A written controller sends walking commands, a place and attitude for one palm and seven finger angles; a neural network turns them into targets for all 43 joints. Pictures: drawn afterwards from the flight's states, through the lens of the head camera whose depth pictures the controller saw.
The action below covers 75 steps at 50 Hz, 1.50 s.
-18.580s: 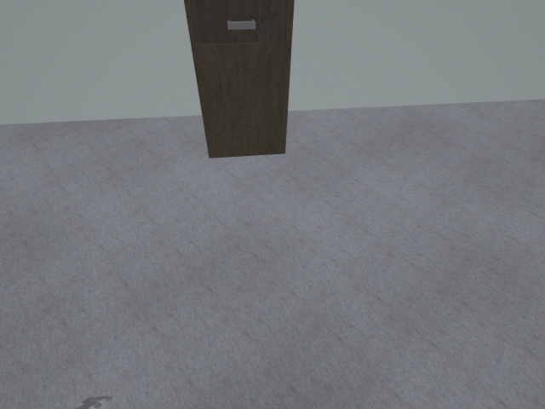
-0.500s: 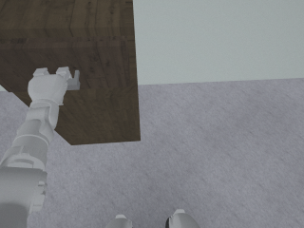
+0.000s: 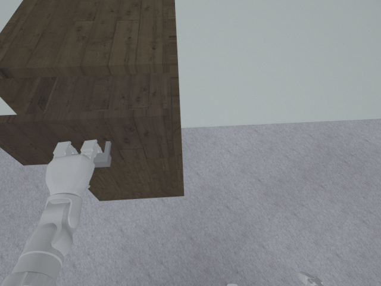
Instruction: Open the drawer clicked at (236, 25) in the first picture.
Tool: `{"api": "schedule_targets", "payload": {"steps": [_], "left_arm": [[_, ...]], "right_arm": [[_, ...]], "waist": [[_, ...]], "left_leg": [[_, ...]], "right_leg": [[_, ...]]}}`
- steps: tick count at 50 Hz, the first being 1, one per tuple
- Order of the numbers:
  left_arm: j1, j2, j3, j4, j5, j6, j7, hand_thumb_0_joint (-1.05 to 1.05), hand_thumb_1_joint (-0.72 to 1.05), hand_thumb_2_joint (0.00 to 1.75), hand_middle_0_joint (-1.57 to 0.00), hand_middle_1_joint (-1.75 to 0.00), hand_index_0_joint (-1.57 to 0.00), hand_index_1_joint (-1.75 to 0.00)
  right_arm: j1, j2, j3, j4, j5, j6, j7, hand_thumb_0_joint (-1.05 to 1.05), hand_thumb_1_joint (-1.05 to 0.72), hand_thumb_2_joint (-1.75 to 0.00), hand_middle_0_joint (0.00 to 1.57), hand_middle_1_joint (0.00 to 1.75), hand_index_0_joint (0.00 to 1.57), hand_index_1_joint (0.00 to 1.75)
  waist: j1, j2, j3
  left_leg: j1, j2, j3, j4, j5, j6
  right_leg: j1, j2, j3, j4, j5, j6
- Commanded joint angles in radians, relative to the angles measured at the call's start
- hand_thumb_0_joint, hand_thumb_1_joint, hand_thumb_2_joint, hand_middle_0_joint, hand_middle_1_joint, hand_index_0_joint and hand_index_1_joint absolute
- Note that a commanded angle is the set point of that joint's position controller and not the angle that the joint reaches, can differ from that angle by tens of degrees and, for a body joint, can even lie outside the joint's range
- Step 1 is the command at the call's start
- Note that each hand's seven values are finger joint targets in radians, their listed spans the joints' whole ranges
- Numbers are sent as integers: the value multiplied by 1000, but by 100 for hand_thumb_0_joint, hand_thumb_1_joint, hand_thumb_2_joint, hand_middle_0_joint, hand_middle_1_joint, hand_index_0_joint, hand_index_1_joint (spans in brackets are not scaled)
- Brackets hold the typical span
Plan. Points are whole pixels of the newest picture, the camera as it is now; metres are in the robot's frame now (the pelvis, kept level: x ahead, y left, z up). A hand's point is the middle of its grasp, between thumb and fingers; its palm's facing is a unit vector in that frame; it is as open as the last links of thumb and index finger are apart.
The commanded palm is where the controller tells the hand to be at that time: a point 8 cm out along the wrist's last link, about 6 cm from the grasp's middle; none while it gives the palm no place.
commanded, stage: pull the drawer open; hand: left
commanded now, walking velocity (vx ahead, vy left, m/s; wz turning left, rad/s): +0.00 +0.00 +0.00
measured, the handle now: (85, 153) +0.40 +0.26 +0.00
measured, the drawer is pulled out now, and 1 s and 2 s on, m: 0.13 0.30 0.30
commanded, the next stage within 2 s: open the thumb to release the handle in 0.90 s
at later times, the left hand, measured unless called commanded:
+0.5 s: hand (72, 235) +0.22 +0.24 -0.02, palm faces -0.04 -0.07 -1.00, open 6.1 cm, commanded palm +0.18 +0.25 +0.03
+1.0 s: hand (66, 265) +0.17 +0.24 -0.02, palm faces -0.05 -0.06 -1.00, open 6.1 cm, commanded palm +0.16 +0.24 +0.03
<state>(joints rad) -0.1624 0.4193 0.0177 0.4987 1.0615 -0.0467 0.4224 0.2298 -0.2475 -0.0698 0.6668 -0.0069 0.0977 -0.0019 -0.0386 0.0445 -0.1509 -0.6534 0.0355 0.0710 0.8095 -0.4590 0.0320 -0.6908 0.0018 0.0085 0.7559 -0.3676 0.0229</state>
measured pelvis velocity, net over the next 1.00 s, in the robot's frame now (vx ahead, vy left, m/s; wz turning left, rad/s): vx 0.00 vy -0.03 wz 0.00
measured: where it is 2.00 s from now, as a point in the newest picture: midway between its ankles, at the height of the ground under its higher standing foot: outside the picture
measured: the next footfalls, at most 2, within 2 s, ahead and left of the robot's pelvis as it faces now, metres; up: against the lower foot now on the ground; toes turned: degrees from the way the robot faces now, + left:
none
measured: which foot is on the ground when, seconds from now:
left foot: down 0.00-1.00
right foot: down 0.00-1.00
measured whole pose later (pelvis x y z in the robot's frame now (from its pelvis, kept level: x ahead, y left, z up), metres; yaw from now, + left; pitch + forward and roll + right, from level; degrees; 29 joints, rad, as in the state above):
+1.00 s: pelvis +0.00 -0.03 -0.01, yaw +0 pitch +13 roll +0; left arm 0.55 0.39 0.06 -0.05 1.03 -0.03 0.47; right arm 0.11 -0.22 -0.03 0.59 -0.05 0.04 0.02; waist 0.00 0.02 -0.14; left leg -0.60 0.05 0.07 0.89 -0.51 -0.01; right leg -0.67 0.02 0.01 0.90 -0.45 -0.02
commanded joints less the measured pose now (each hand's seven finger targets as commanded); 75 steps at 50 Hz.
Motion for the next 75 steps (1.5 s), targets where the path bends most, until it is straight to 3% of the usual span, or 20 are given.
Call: {"api": "schedule_targets", "payload": {"steps": [1, 13, 16, 18, 19, 25, 36, 41, 44, 49, 50, 51, 53, 56, 60, 63, 64, 70, 72, 75], "left_arm": [[-13, 183, 96, -194, -23, 69, 41, 0, 90, 90, -40, -135, -40, -135], [245, 85, 32, -379, -17, 91, 24, 0, 90, 90, -40, -135, -40, -135], [347, 131, 91, -439, -18, 74, 31, 0, 90, 90, -40, -135, -40, -135], [436, 88, 67, -469, -21, 66, 38, 0, 90, 90, -40, -135, -40, -135], [423, 96, 70, -490, -17, 60, 41, 0, 90, 90, -40, -135, -40, -135], [613, 121, 138, -560, -15, 28, 78, 0, 90, 90, -40, -135, -40, -135], [751, 109, 149, -666, -11, 1, 139, 0, 90, 90, -40, -135, -40, -135], [935, 118, 173, -690, -32, -2, 131, 0, 90, 90, -40, -135, -40, -135], [958, 115, 167, -719, -34, 1, 129, 0, 90, 90, -40, -135, -40, -135], [985, 95, 150, -750, -33, -1, 130, 0, 90, 90, -40, -135, -40, -135], [530, 156, 165, -735, -8, -6, 142, 0, 90, 90, -40, -135, -40, -135], [518, 151, 194, -726, 2, -18, 155, 0, 83, 87, -40, -134, -40, -134], [689, 128, 201, -626, 11, -12, 171, 0, 69, 81, -38, -133, -38, -133], [639, 139, 188, -686, 3, 14, 179, 0, 48, 72, -37, -130, -37, -130], [578, 107, 125, -650, 10, 65, 163, 0, 20, 60, -35, -127, -35, -127], [595, 132, 139, -616, 1, 90, 143, 0, -1, 51, -33, -125, -33, -125], [564, 117, 114, -612, 2, 94, 134, 0, -8, 48, -33, -124, -33, -124], [499, 138, 121, -569, -3, 75, 85, 0, -50, 30, -30, -120, -30, -120], [514, 142, 124, -574, -2, 61, 80, 0, -50, 30, -30, -120, -30, -120], [466, 154, 140, -543, -1, 39, 73, 0, -50, 30, -30, -120, -30, -120]], "right_arm": [[3, -154, -42, -117, -3, -33, -10, 0, -90, -90, 20, 30, 20, 30], [-95, -117, -15, -182, -11, -56, -10, 0, -90, -90, 20, 30, 20, 30], [-125, -118, -8, -193, -17, -62, -10, 0, -90, -90, 20, 30, 20, 30], [-138, -105, -6, -201, -18, -72, -4, 0, -90, -90, 20, 30, 20, 30], [-142, -108, -7, -195, -21, -72, -4, 0, -90, -90, 20, 30, 20, 30], [-174, -98, -6, -198, -30, -86, -3, 0, -90, -90, 20, 30, 20, 30], [-201, -98, -12, -204, -49, -94, 4, 0, -90, -90, 20, 30, 20, 30], [-220, -89, -3, -224, -42, -96, 12, 0, -90, -90, 20, 30, 20, 30], [-226, -89, 0, -228, -47, -96, 18, 0, -90, -90, 20, 30, 20, 30], [-221, -93, -1, -234, -53, -96, 27, 0, -90, -90, 20, 30, 20, 30], [-213, -117, -5, -187, -55, -89, 8, 0, -90, -90, 20, 30, 20, 30], [-189, -104, -18, -195, -66, -98, -11, 0, -90, -90, 20, 30, 20, 30], [-185, -95, -16, -196, -63, -110, -9, 0, -90, -90, 20, 30, 20, 30], [-174, -105, -23, -198, -57, -103, -11, 0, -90, -90, 20, 30, 20, 30], [-185, -102, -16, -186, -46, -97, -23, 0, -90, -90, 20, 30, 20, 30], [-200, -97, -5, -186, -37, -95, -36, 0, -90, -90, 20, 30, 20, 30], [-214, -99, 4, -187, -41, -94, -39, 0, -90, -90, 20, 30, 20, 30], [-217, -92, 11, -181, -36, -96, -58, 0, -90, -90, 20, 30, 20, 30], [-229, -89, 17, -186, -38, -97, -58, 0, -90, -90, 20, 30, 20, 30], [-216, -89, 10, -173, -37, -98, -60, 0, -90, -90, 20, 30, 20, 30]], "waist": [[50, 16, -292], [80, 8, -239], [104, 5, -240], [104, 4, -212], [95, -5, -204], [119, -14, -200], [111, -24, -176], [148, -5, -180], [144, 1, -169], [137, 15, -164], [37, 0, -136], [68, 3, -155], [103, 13, -183], [95, 28, -270], [88, 3, -235], [102, -19, -210], [94, -55, -184], [101, -38, -135], [114, 1, -141], [103, -34, -122]], "left_leg": [[232, -14, -55, -72, 694, -17], [277, -21, -60, -88, 673, -26], [263, -25, -56, -88, 675, -28], [260, -28, -51, -83, 652, -28], [253, -28, -51, -81, 631, -28], [213, -44, -43, -64, 559, -27], [168, -54, -49, -20, 435, -21], [155, -58, -48, -15, 453, -22], [151, -57, -47, -4, 464, -20], [158, -47, -53, 10, 513, -19], [132, -48, -66, 40, 413, -20], [122, -51, -63, 39, 384, -17], [136, -55, -58, 38, 402, -20], [179, -52, -60, 44, 478, -27], [175, -49, -61, 22, 446, -26], [174, -52, -59, -5, 425, -25], [157, -56, -54, -9, 392, -20], [158, -64, -48, -51, 295, -16], [170, -66, -43, -58, 302, -17], [154, -68, -46, -57, 277, -17]], "right_leg": [[237, 40, -62, -24, 463, -56], [257, 35, -69, -33, 437, -57], [288, 34, -56, -26, 473, -62], [277, 33, -57, -24, 473, -60], [267, 34, -53, -24, 467, -59], [279, 32, -28, -4, 497, -63], [198, 32, -12, 25, 396, -68], [228, 30, 1, 38, 419, -73], [213, 29, 7, 48, 437, -70], [184, 33, 5, 63, 447, -69], [83, 30, 3, 69, 387, -62], [104, 32, -17, 75, 353, -62], [115, 35, -21, 79, 355, -70], [141, 33, -21, 87, 398, -68], [147, 33, -37, 65, 362, -63], [186, 32, -34, 46, 366, -63], [182, 28, -31, 33, 364, -58], [205, 25, -23, -14, 286, -60], [211, 23, -15, -18, 281, -62], [207, 25, -14, -28, 264, -61]]}}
